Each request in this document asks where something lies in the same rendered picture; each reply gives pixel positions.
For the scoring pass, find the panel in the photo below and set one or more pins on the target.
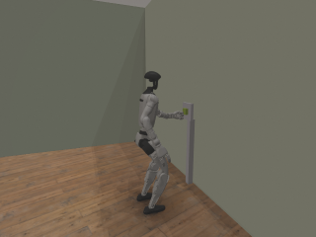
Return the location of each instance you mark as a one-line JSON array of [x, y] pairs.
[[190, 141]]

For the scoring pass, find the robot left hand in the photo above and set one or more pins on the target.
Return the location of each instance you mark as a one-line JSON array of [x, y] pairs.
[[178, 115]]

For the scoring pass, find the button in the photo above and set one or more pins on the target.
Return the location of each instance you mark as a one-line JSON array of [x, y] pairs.
[[186, 111]]

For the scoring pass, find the right robot foot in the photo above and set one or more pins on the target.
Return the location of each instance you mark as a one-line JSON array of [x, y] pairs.
[[157, 208]]

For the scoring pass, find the robot right forearm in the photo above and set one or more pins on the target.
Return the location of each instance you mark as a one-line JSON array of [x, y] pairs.
[[150, 132]]

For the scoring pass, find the robot left forearm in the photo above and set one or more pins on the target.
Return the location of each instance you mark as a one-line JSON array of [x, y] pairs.
[[165, 116]]

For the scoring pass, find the humanoid robot head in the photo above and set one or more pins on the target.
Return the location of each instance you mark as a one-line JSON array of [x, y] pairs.
[[152, 76]]

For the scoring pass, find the robot right hand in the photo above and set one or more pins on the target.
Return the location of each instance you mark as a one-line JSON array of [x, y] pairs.
[[161, 151]]

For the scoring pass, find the robot right upper arm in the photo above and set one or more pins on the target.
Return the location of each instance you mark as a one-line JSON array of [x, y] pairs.
[[151, 103]]

